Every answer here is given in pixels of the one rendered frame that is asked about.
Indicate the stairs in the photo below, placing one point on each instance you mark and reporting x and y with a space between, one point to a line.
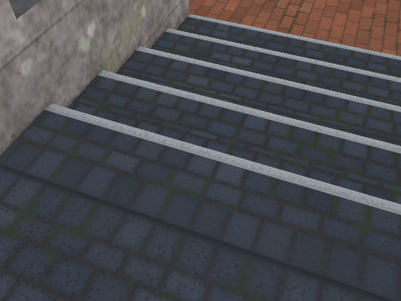
318 109

